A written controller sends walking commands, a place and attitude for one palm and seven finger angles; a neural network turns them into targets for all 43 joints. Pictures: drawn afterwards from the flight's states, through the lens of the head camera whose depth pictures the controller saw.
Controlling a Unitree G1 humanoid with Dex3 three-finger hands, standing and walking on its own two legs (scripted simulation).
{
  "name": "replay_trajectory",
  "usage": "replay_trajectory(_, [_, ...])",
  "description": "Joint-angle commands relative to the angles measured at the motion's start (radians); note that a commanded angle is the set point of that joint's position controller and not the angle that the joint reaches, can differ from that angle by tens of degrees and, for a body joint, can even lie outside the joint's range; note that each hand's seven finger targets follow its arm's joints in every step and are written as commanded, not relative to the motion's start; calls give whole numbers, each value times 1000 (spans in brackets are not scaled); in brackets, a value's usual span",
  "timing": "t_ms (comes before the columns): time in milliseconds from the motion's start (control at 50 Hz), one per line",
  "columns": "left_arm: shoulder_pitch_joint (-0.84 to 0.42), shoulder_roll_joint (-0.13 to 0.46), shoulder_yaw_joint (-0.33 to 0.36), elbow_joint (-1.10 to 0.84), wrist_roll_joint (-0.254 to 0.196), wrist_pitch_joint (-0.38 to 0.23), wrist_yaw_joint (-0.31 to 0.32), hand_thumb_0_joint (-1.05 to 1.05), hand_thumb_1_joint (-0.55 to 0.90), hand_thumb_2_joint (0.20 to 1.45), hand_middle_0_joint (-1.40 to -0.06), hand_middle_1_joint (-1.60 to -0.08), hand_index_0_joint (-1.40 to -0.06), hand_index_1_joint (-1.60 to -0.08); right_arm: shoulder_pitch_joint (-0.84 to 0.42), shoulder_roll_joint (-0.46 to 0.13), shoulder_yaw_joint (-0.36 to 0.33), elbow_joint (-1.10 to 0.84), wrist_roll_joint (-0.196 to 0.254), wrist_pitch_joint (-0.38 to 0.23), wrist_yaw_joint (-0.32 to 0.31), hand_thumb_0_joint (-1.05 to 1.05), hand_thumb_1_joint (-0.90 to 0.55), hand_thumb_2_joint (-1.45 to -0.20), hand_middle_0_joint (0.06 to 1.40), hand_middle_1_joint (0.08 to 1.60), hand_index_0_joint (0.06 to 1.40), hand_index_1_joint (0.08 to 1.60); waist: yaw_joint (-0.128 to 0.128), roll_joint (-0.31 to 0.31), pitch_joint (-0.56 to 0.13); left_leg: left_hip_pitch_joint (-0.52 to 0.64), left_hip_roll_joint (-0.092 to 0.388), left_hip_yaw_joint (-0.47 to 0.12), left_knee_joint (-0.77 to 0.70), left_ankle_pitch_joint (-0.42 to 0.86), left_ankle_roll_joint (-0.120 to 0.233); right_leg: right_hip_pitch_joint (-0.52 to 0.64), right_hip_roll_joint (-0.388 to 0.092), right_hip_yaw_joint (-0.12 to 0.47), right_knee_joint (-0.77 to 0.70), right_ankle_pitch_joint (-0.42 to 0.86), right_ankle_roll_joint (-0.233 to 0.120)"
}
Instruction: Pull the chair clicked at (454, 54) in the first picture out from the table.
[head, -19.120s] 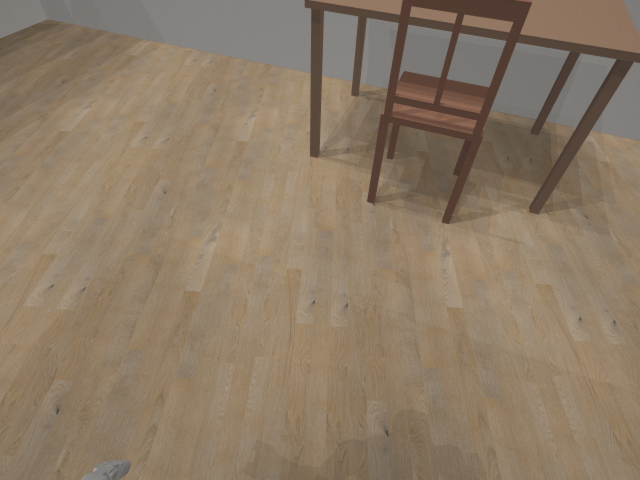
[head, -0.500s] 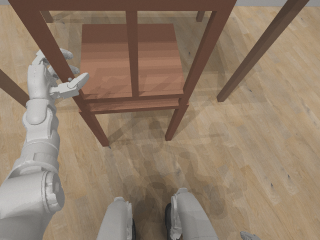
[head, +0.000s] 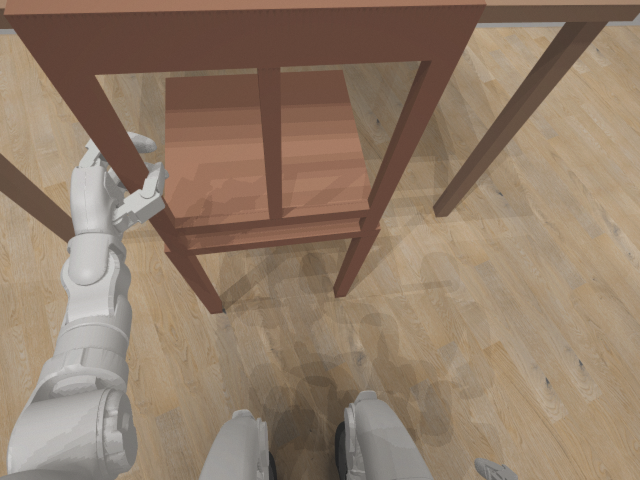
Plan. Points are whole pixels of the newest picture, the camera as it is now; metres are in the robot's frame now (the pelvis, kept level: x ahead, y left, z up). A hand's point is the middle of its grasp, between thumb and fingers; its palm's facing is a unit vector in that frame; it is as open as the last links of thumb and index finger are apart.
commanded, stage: hook a spindle and tug to test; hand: left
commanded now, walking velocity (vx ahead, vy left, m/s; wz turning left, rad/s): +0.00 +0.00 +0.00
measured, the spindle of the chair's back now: (272, 158) +0.50 +0.04 +0.03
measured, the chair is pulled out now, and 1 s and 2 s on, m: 0.01 0.08 0.16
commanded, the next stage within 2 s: step backward, pulling the chair out in 0.26 s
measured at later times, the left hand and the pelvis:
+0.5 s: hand (151, 216) +0.42 +0.18 +0.02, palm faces +0.16 -0.98 -0.12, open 5.9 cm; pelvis +0.01 +0.00 +0.04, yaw +2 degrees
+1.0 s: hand (179, 258) +0.36 +0.14 +0.03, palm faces +0.11 -0.98 -0.14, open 5.6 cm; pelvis -0.01 -0.01 +0.09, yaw +0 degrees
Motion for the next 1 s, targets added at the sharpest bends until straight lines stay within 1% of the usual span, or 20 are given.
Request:
replay_trajectory(0, [-122,188,27,-272,-22,-82,-18,0,900,900,-500,-1450,-500,-1450,123,-167,-69,-75,3,-29,-4,0,-900,-900,200,300,200,300,52,92,-534,341,-8,-73,-146,678,-53,378,25,18,-78,436,-34])
replay_trajectory(60, [-69,138,-14,-328,-31,-83,-18,0,900,900,-500,-1450,-500,-1450,118,-161,-72,-82,8,-39,-2,0,-900,-900,200,300,200,300,51,100,-527,375,-2,-75,-152,719,-59,368,25,13,-80,439,-34])
replay_trajectory(120, [-57,150,1,-336,-33,-85,-8,0,900,900,-500,-1450,-500,-1450,110,-160,-73,-73,8,-46,-4,0,-900,-900,200,300,200,300,51,68,-491,340,-4,-71,-154,680,-56,381,26,15,-81,439,-32])
replay_trajectory(180, [-12,133,-4,-361,-33,-94,-7,0,900,900,-500,-1450,-500,-1450,106,-154,-76,-77,8,-56,-6,0,-900,-900,200,300,200,300,62,70,-511,348,-7,-67,-152,701,-57,398,23,19,-75,461,-32])
replay_trajectory(200, [-52,118,-28,-382,-34,-99,-7,0,900,900,-500,-1450,-500,-1450,98,-153,-74,-71,8,-59,-7,0,-900,-900,200,300,200,300,48,89,-496,354,-5,-71,-150,710,-61,379,21,16,-71,461,-33])
replay_trajectory(260, [-81,127,-22,-367,-29,-102,-5,0,900,900,-500,-1450,-500,-1450,95,-157,-77,-60,6,-67,-13,0,-900,-900,200,300,200,300,41,62,-478,340,-7,-72,-139,669,-58,356,21,16,-68,432,-32])
replay_trajectory(320, [-128,110,-40,-352,-22,-103,-6,0,900,900,-500,-1450,-500,-1450,86,-155,-75,-49,3,-74,-18,0,-900,-900,200,300,200,300,36,82,-481,343,-10,-72,-131,650,-61,340,18,15,-63,416,-31])
replay_trajectory(340, [-228,113,-56,-356,-17,-105,-4,0,900,900,-500,-1450,-500,-1450,81,-157,-75,-40,3,-76,-24,0,-900,-900,200,300,200,300,9,74,-482,330,-13,-71,-123,606,-56,328,16,19,-64,405,-28])
replay_trajectory(360, [-281,325,-38,-465,91,24,103,0,900,900,-500,-1450,-500,-1450,128,-137,-73,-132,51,-9,-50,0,-900,-900,200,300,200,300,74,134,-661,609,-16,-30,-316,515,-33,685,-51,100,-260,449,-53])
replay_trajectory(380, [-330,299,-73,-565,89,76,147,0,900,900,-500,-1450,-500,-1450,142,-133,-86,-144,65,2,-81,0,-900,-900,200,300,200,300,57,142,-670,659,-22,-27,-369,531,-29,769,-53,107,-317,581,-46])
replay_trajectory(420, [-201,230,-103,-501,93,154,183,0,900,900,-500,-1450,-500,-1450,112,-124,-83,-138,76,9,-112,0,-900,-900,200,300,200,300,50,130,-590,642,-11,-42,-403,581,-32,778,-75,108,-326,694,-44])
replay_trajectory(460, [-73,134,-161,-347,96,227,208,0,900,900,-500,-1450,-500,-1450,90,-119,-69,-114,80,28,-127,0,-900,-900,200,300,200,300,40,43,-470,604,6,-62,-453,586,-29,792,-86,97,-359,724,-35])
replay_trajectory(500, [-66,121,-176,-230,103,263,229,0,900,900,-500,-1450,-500,-1450,97,-131,-64,-81,79,41,-137,0,-900,-900,200,300,200,300,32,-22,-370,607,38,-73,-499,618,-28,804,-104,91,-398,760,-22])
replay_trajectory(560, [-175,139,-189,-138,109,258,247,0,900,900,-500,-1450,-500,-1450,102,-149,-62,-51,75,42,-149,0,-900,-900,200,300,200,300,34,12,-313,666,66,-87,-569,712,-36,838,-129,98,-456,815,-21])
replay_trajectory(600, [-196,114,-213,-99,111,242,244,0,900,900,-500,-1450,-500,-1450,102,-144,-63,-37,72,37,-151,0,-900,-900,200,300,200,300,44,103,-312,756,95,-96,-595,855,-41,818,-122,99,-476,804,-14])
replay_trajectory(680, [-196,74,-242,-53,116,224,228,0,900,900,-500,-1450,-500,-1450,100,-143,-72,-11,66,30,-149,0,-900,-900,200,300,200,300,59,218,-304,928,148,-148,-626,1116,-49,745,-77,86,-500,551,-12])
replay_trajectory(720, [-190,54,-253,-43,116,217,221,0,900,900,-500,-1450,-500,-1450,84,-140,-76,-8,61,23,-143,0,-900,-900,200,300,200,300,66,237,-277,955,168,-158,-651,1111,-49,726,-59,76,-511,425,-12])
replay_trajectory(800, [-170,43,-255,-37,113,205,216,0,900,900,-500,-1450,-500,-1450,64,-145,-79,1,58,3,-141,0,-900,-900,200,300,200,300,75,192,-237,935,192,-168,-688,1061,-39,765,-52,78,-515,409,-16])
replay_trajectory(880, [-169,60,-240,-43,114,196,217,0,900,900,-500,-1450,-500,-1450,65,-148,-85,21,63,-12,-148,0,-900,-900,200,300,200,300,73,120,-255,935,186,-141,-671,1044,-45,819,-70,95,-543,561,-21])
replay_trajectory(980, [-178,81,-244,-18,104,193,222,0,900,900,-500,-1450,-500,-1450,67,-148,-86,45,75,-34,-162,0,-900,-900,200,300,200,300,67,27,-302,830,121,-93,-634,749,-64,915,-161,158,-576,833,-57])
